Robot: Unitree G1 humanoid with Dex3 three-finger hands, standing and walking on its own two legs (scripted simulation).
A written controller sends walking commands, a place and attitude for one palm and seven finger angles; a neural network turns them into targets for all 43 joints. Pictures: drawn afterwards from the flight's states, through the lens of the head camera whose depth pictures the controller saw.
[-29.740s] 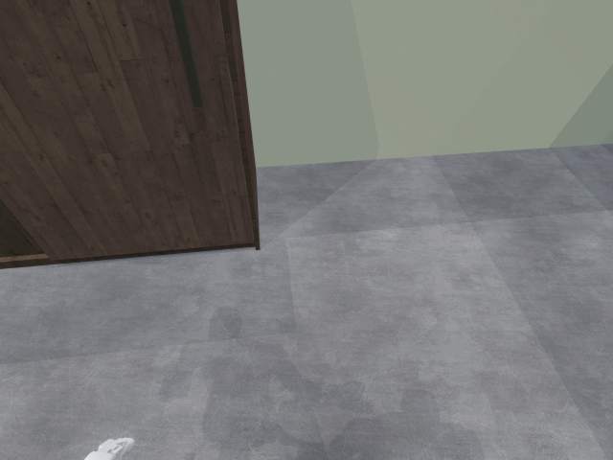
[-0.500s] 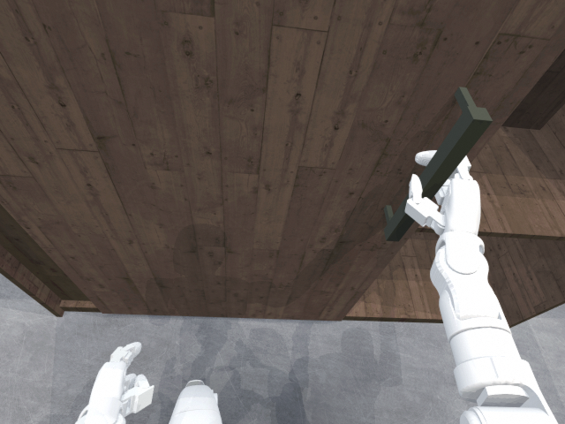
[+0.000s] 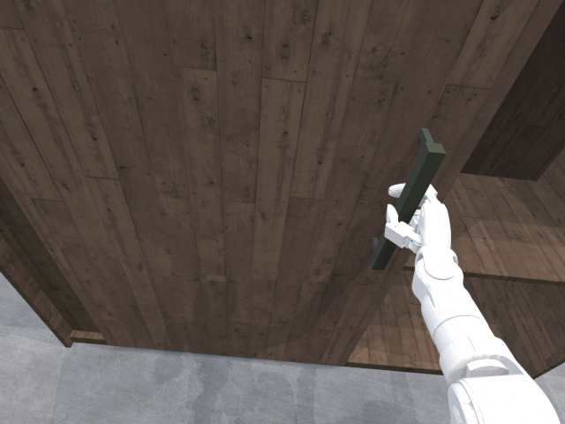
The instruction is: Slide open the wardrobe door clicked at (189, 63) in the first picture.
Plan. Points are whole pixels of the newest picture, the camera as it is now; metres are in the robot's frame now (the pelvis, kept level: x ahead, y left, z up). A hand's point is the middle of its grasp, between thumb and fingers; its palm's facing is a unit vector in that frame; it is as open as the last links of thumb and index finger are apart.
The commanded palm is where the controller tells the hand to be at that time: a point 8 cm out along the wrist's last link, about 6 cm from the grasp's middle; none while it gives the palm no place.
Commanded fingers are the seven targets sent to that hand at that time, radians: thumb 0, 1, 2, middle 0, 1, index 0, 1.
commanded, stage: stop walking and hold the door there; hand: right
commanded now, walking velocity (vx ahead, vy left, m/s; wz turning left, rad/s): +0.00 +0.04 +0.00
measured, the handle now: (398, 206) +0.45 -0.18 +0.09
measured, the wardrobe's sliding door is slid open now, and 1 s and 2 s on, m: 0.64 0.64 0.64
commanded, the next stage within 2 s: loosen the grip on the handle in 0.28 s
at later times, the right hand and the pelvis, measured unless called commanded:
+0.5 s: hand (393, 223) +0.41 -0.16 +0.09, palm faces +0.16 +0.98 -0.11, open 6.4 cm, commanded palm +0.36 -0.19 +0.10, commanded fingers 0.00 -0.05 -0.49 0.45 1.40 0.45 1.40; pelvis +0.00 +0.02 +0.00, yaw -1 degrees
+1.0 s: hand (393, 228) +0.41 -0.16 +0.08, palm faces +0.17 +0.96 -0.22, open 14.0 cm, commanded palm +0.38 -0.20 +0.09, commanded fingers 0.00 0.55 -0.20 0.25 1.15 0.25 1.15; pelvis -0.01 +0.00 +0.00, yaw -2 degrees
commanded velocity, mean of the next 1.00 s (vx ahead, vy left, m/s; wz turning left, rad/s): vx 0.00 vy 0.00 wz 0.00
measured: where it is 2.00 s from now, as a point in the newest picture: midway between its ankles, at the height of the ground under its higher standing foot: outside the picture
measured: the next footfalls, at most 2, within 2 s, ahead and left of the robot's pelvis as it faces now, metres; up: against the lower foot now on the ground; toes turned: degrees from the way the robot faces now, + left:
none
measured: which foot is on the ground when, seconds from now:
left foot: down 0.00-1.00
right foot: down 0.00-1.00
